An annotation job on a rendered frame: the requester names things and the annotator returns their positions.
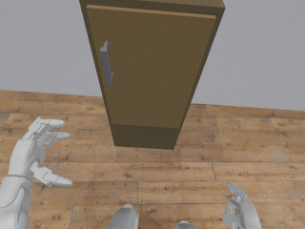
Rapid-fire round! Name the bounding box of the handle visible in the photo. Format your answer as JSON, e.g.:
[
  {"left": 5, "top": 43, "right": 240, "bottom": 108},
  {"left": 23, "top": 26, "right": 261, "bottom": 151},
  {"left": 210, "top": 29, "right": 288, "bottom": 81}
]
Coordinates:
[{"left": 100, "top": 40, "right": 113, "bottom": 87}]

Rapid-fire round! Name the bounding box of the left robot thigh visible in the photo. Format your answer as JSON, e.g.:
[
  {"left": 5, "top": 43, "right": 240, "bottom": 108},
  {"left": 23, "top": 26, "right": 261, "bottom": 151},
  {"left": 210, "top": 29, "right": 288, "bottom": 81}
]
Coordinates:
[{"left": 106, "top": 207, "right": 139, "bottom": 229}]

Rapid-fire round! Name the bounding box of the left robot hand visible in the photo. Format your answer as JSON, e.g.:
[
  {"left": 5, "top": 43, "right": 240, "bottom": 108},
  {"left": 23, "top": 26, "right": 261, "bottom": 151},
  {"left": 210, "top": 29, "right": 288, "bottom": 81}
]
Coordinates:
[{"left": 8, "top": 117, "right": 73, "bottom": 188}]

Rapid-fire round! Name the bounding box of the cupboard door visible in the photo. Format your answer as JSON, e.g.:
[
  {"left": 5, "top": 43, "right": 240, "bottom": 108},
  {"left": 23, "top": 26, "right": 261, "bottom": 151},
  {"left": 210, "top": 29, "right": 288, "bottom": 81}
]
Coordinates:
[{"left": 86, "top": 5, "right": 216, "bottom": 129}]

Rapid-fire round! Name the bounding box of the left robot forearm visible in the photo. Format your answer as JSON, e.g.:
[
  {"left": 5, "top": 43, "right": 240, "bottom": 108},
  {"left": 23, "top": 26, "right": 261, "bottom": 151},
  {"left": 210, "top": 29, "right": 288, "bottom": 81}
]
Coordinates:
[{"left": 0, "top": 175, "right": 34, "bottom": 229}]

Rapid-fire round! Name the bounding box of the right robot hand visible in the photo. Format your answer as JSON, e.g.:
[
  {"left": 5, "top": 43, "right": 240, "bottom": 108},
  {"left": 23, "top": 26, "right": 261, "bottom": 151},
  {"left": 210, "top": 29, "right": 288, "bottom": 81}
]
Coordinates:
[{"left": 222, "top": 181, "right": 262, "bottom": 229}]

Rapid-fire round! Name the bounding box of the left robot shin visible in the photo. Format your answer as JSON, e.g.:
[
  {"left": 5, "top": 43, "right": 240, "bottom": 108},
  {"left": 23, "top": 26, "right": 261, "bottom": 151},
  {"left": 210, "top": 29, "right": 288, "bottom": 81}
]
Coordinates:
[{"left": 123, "top": 204, "right": 133, "bottom": 209}]

